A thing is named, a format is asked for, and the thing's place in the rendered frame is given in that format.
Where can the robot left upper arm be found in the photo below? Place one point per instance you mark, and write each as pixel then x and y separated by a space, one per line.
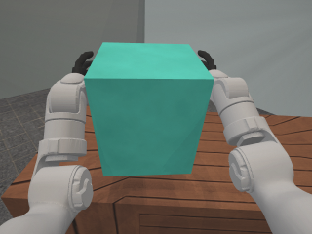
pixel 56 195

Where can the right robot hand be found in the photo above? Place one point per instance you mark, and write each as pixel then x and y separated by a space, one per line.
pixel 209 62

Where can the robot right forearm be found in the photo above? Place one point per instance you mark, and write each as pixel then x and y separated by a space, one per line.
pixel 241 121

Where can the robot left forearm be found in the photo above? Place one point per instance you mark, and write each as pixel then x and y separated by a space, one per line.
pixel 65 119

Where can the pedestal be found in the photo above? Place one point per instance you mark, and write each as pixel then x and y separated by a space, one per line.
pixel 203 202

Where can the carton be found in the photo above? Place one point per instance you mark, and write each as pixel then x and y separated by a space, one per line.
pixel 148 103

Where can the robot right upper arm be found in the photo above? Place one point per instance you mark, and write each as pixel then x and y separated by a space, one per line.
pixel 265 172

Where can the left robot hand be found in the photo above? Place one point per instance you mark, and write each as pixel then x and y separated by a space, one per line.
pixel 81 64

